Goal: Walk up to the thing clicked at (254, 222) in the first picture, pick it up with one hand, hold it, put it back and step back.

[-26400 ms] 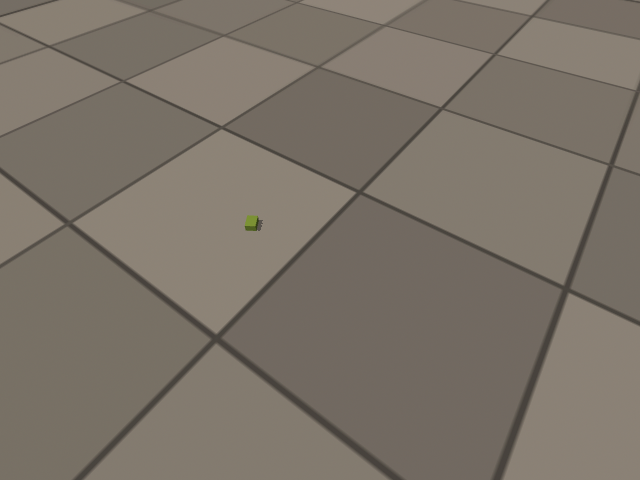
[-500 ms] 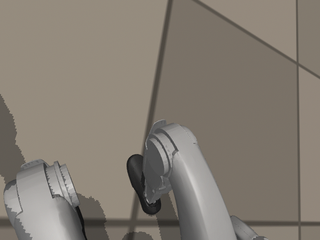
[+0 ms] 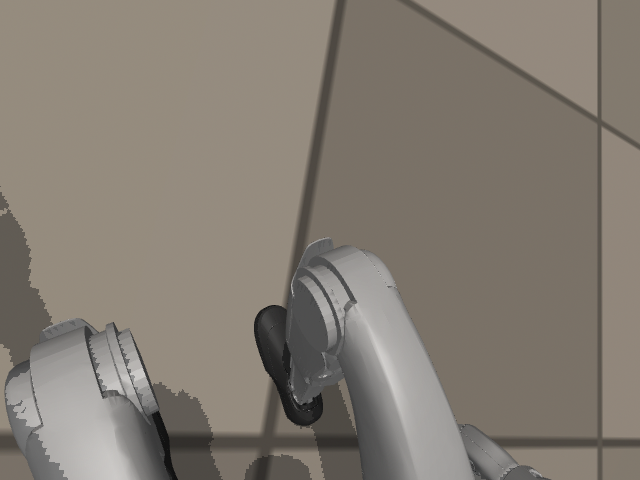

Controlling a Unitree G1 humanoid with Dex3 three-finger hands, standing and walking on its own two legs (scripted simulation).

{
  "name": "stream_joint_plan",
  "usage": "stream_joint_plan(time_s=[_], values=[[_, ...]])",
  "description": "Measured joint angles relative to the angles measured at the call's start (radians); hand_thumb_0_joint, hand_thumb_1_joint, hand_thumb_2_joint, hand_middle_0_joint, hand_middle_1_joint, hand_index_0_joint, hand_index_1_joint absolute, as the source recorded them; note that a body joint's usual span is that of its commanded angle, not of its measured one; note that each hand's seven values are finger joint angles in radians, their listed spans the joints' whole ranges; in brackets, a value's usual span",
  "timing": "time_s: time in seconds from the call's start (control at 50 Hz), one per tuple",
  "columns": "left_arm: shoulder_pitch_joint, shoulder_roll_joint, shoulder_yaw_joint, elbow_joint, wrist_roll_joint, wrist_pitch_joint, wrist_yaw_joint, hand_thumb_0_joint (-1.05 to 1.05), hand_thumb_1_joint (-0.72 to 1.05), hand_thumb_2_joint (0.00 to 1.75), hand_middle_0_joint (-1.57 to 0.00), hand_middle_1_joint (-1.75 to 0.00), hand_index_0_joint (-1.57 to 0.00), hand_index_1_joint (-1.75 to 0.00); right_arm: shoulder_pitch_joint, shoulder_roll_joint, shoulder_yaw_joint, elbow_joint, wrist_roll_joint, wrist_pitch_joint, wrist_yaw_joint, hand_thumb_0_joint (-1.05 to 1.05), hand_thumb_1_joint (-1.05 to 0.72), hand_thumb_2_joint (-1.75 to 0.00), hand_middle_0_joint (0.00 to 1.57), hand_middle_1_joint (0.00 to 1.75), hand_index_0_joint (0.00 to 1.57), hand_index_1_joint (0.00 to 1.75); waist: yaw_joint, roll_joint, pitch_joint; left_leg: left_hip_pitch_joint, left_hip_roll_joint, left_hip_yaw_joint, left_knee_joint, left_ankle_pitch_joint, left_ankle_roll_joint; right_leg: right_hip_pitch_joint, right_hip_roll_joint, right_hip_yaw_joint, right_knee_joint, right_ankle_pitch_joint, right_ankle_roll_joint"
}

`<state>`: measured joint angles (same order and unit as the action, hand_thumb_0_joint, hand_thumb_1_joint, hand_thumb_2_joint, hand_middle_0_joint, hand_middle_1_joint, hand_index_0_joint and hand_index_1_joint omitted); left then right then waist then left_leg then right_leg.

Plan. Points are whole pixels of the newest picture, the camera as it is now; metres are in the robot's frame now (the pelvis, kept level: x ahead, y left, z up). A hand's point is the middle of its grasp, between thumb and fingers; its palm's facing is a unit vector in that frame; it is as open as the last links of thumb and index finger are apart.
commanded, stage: open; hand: left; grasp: from above
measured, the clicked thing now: out of the picture +0.47 +0.30 -0.29
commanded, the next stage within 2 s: withdraw in 0.04 s
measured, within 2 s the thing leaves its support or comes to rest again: neither
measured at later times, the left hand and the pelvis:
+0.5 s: hand out of the picture +0.48 +0.32 -0.16, palm faces -0.27 -0.08 -0.96, open 12.5 cm; pelvis +0.01 +0.00 +0.01, yaw +2 degrees
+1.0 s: hand out of the picture +0.42 +0.29 -0.13, palm faces -0.47 -0.10 -0.88, open 12.7 cm; pelvis -0.01 -0.01 +0.04, yaw +7 degrees
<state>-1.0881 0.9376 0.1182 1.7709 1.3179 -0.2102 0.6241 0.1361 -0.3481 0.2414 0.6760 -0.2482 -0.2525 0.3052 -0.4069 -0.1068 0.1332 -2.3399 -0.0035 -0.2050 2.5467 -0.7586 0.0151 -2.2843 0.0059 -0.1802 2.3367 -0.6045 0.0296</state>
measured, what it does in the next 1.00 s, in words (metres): stands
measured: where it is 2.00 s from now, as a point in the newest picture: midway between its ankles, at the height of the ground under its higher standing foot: (230, 430)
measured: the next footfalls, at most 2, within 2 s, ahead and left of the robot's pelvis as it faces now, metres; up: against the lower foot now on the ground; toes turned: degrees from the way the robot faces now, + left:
none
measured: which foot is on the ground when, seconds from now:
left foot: down 0.00-1.00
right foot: down 0.00-1.00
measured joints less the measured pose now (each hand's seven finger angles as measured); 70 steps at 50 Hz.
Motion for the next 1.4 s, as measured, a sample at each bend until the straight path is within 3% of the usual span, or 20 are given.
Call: stream_joint_plan(time_s=[0.16,0.3,0.44,0.52,0.62,0.68,0.74,0.8,0.86,0.94,1.0,1.06,1.1,1.16,1.22,1.4], values=[[0.001,-0.006,-0.019,-0.002,0.008,-0.01,0.0,0.0,-0.14,0.67,-0.35,-0.76,-0.38,-0.73,0.006,0.0,0.005,0.001,0.002,-0.001,0.001,0.0,-0.89,-0.9,0.2,0.3,0.2,0.3,0.001,-0.001,-0.008,0.003,-0.001,0.0,0.003,-0.003,0.0,0.004,0.0,0.0,0.002,-0.003,0.001],[0.007,-0.014,0.014,-0.035,0.017,0.002,0.016,0.0,-0.19,0.71,-0.33,-0.77,-0.36,-0.75,0.017,0.001,-0.005,-0.01,0.004,-0.009,0.008,0.0,-0.9,-0.9,0.2,0.3,0.2,0.3,0.006,0.003,-0.013,0.002,0.0,0.003,-0.003,-0.003,-0.004,-0.001,-0.001,0.003,0.0,-0.003,-0.002],[0.085,-0.101,0.025,-0.25,-0.036,0.058,-0.016,0.0,-0.24,0.75,-0.33,-0.78,-0.35,-0.76,0.052,0.013,-0.074,0.023,0.041,0.014,0.029,0.0,-0.9,-0.9,0.2,0.3,0.2,0.3,0.053,0.058,-0.103,-0.005,-0.001,0.019,-0.028,-0.013,-0.013,-0.021,-0.006,0.016,-0.005,-0.02,-0.015],[0.122,-0.17,-0.015,-0.352,-0.093,0.12,-0.087,0.0,-0.26,0.78,-0.31,-0.79,-0.33,-0.78,0.058,0.026,-0.128,0.044,0.085,0.067,0.03,0.0,-0.91,-0.9,0.2,0.3,0.2,0.3,0.099,0.111,-0.182,0.01,0.0,0.047,-0.068,-0.017,-0.012,-0.018,-0.01,0.04,-0.022,-0.034,-0.019],[0.108,-0.22,-0.098,-0.372,-0.18,0.177,-0.235,0.0,-0.3,0.82,-0.29,-0.82,-0.3,-0.82,0.028,0.033,-0.17,0.039,0.125,0.137,-0.002,0.0,-0.91,-0.91,0.2,0.3,0.2,0.3,0.146,0.153,-0.224,0.067,0.002,0.092,-0.147,0.003,-0.001,0.026,-0.012,0.078,-0.072,-0.03,-0.017],[0.093,-0.246,-0.148,-0.376,-0.221,0.177,-0.339,0.0,-0.31,0.84,-0.28,-0.84,-0.28,-0.84,0.015,0.029,-0.178,0.021,0.144,0.164,-0.035,0.0,-0.91,-0.91,0.2,0.3,0.2,0.3,0.164,0.16,-0.218,0.107,-0.002,0.11,-0.194,0.026,0.0,0.064,-0.017,0.094,-0.105,-0.02,-0.019],[0.088,-0.276,-0.182,-0.388,-0.237,0.145,-0.418,0.0,-0.32,0.85,-0.27,-0.86,-0.27,-0.86,0.014,0.022,-0.18,0.004,0.155,0.184,-0.077,0.0,-0.91,-0.91,0.2,0.3,0.2,0.3,0.177,0.153,-0.207,0.136,-0.007,0.119,-0.235,0.051,-0.003,0.092,-0.023,0.101,-0.135,-0.004,-0.023],[0.087,-0.296,-0.195,-0.383,-0.219,0.088,-0.446,0.0,-0.32,0.86,-0.27,-0.86,-0.27,-0.87,0.015,0.014,-0.174,-0.004,0.153,0.199,-0.119,0.0,-0.91,-0.91,0.2,0.3,0.2,0.3,0.178,0.133,-0.193,0.15,-0.011,0.117,-0.257,0.071,-0.008,0.108,-0.027,0.1,-0.154,0.011,-0.028],[0.095,-0.297,-0.179,-0.369,-0.166,0.017,-0.419,0.0,-0.31,0.85,-0.28,-0.85,-0.28,-0.86,0.021,0.006,-0.165,-0.005,0.146,0.209,-0.153,0.0,-0.91,-0.91,0.2,0.3,0.2,0.3,0.167,0.11,-0.188,0.142,-0.014,0.109,-0.255,0.083,-0.013,0.102,-0.029,0.092,-0.155,0.022,-0.032],[0.086,-0.265,-0.143,-0.304,-0.066,-0.05,-0.316,0.0,-0.29,0.84,-0.29,-0.84,-0.29,-0.84,0.029,0.0,-0.155,0.006,0.128,0.213,-0.177,0.0,-0.9,-0.91,0.2,0.3,0.2,0.3,0.137,0.081,-0.19,0.105,-0.017,0.102,-0.22,0.087,-0.016,0.069,-0.03,0.086,-0.124,0.027,-0.033],[0.05,-0.225,-0.113,-0.226,-0.007,-0.055,-0.222,0.0,-0.3,0.84,-0.28,-0.84,-0.29,-0.84,0.031,0.008,-0.15,0.02,0.113,0.204,-0.185,0.0,-0.9,-0.9,0.2,0.3,0.2,0.3,0.111,0.065,-0.185,0.071,-0.018,0.101,-0.186,0.086,-0.014,0.037,-0.03,0.086,-0.093,0.028,-0.031],[0.009,-0.182,-0.085,-0.178,0.026,-0.026,-0.155,0.0,-0.31,0.84,-0.27,-0.84,-0.28,-0.84,0.033,0.025,-0.146,0.032,0.097,0.188,-0.185,0.0,-0.9,-0.9,0.2,0.3,0.2,0.3,0.091,0.058,-0.173,0.038,-0.018,0.102,-0.16,0.085,-0.009,0.008,-0.03,0.087,-0.072,0.029,-0.027],[-0.011,-0.161,-0.07,-0.177,0.025,0.004,-0.135,0.0,-0.31,0.84,-0.27,-0.84,-0.28,-0.84,0.04,0.04,-0.144,0.04,0.088,0.178,-0.181,0.0,-0.9,-0.9,0.2,0.3,0.2,0.3,0.083,0.061,-0.169,0.019,-0.018,0.105,-0.15,0.083,-0.005,-0.01,-0.029,0.09,-0.063,0.026,-0.023],[-0.022,-0.152,-0.062,-0.215,-0.006,0.053,-0.137,0.0,-0.31,0.83,-0.28,-0.83,-0.29,-0.83,0.057,0.062,-0.142,0.051,0.087,0.171,-0.169,0.0,-0.9,-0.9,0.2,0.3,0.2,0.3,0.081,0.079,-0.178,-0.004,-0.019,0.113,-0.143,0.073,0.003,-0.031,-0.03,0.097,-0.056,0.014,-0.017],[-0.014,-0.167,-0.073,-0.275,-0.051,0.095,-0.173,0.0,-0.31,0.83,-0.28,-0.82,-0.29,-0.82,0.076,0.086,-0.148,0.06,0.097,0.172,-0.155,0.0,-0.9,-0.9,0.2,0.3,0.2,0.3,0.091,0.104,-0.192,-0.003,-0.018,0.12,-0.148,0.055,0.008,-0.03,-0.03,0.104,-0.059,-0.005,-0.011],[0.147,-0.292,-0.072,-0.504,-0.231,0.149,-0.379,0.0,-0.08,0.89,-0.24,-0.68,-0.24,-0.69,0.122,0.105,-0.181,0.004,0.161,0.232,-0.14,0.0,-0.89,-0.9,0.2,0.3,0.2,0.3,0.162,0.179,-0.25,0.112,-0.013,0.131,-0.243,0.013,0.012,0.075,-0.026,0.113,-0.144,-0.048,-0.007]])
